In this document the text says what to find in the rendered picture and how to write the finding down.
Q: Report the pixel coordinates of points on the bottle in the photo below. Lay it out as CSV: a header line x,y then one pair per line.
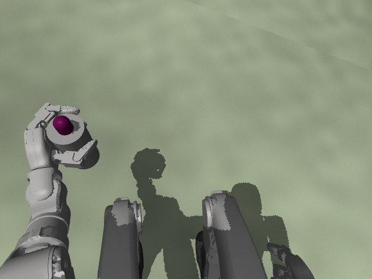
x,y
69,133

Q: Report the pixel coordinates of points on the left robot arm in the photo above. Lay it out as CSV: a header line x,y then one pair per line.
x,y
42,252

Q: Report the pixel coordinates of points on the left robot hand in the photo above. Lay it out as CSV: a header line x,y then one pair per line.
x,y
41,152

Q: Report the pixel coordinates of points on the right robot foot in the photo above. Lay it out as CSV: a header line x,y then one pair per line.
x,y
200,254

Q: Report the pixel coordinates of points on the right robot hand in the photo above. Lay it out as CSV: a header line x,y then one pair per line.
x,y
295,266

